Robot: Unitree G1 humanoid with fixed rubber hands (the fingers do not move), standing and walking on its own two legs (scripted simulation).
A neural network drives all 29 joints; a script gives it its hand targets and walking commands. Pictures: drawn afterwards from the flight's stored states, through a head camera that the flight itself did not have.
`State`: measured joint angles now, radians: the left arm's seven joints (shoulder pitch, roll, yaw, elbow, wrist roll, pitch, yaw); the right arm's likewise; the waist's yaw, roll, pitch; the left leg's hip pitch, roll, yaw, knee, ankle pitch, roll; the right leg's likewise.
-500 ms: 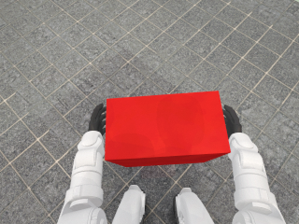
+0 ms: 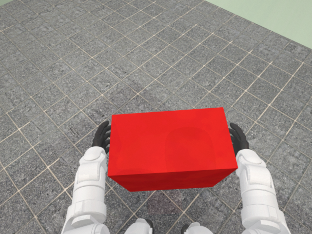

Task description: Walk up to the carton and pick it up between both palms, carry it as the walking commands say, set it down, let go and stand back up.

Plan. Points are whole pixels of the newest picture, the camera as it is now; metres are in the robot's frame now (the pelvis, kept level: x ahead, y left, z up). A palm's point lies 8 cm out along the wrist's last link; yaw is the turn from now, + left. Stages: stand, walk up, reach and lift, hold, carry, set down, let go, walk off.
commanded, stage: reach and lift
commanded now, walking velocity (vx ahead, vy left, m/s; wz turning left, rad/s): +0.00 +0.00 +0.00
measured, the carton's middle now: (169, 156) +0.33 +0.00 -0.10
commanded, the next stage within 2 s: none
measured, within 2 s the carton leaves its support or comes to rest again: neither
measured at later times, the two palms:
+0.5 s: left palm (91, 146) +0.31 +0.18 +0.03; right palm (253, 150) +0.30 -0.19 +0.03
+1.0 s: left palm (85, 143) +0.30 +0.18 +0.09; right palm (267, 149) +0.29 -0.20 +0.08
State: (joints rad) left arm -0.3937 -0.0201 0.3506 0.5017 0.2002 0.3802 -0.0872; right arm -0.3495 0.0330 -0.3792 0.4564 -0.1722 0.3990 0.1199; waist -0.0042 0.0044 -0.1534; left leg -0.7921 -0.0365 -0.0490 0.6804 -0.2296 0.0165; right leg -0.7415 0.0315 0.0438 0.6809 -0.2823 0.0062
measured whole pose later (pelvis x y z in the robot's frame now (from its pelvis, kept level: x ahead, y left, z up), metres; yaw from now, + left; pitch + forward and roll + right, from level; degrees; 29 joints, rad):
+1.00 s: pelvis +0.01 -0.01 +0.04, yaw +0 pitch -5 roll +0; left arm -0.26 0.00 0.25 0.26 0.20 0.70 -0.12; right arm -0.19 0.05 -0.29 0.18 -0.19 0.71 0.12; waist -0.01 0.00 0.00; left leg -0.08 -0.03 -0.06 0.29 -0.12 0.01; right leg -0.04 0.02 0.05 0.29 -0.17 -0.01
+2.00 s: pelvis +0.02 -0.01 +0.04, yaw +0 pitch -5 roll +0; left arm -0.15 -0.01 0.21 0.11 0.18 0.73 -0.11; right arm -0.11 0.04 -0.23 0.08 -0.16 0.72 0.12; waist 0.00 0.00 0.03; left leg -0.06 -0.02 -0.05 0.25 -0.11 0.01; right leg -0.02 0.02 0.06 0.26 -0.16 -0.01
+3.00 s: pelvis +0.03 -0.01 +0.03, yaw -1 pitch -1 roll +0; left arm -0.14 0.00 0.20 0.10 0.16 0.76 -0.10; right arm -0.08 0.04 -0.22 0.04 -0.15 0.75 0.10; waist 0.01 0.00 -0.09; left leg -0.22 -0.03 -0.03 0.48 -0.28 0.02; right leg -0.18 0.03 0.06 0.48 -0.31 -0.02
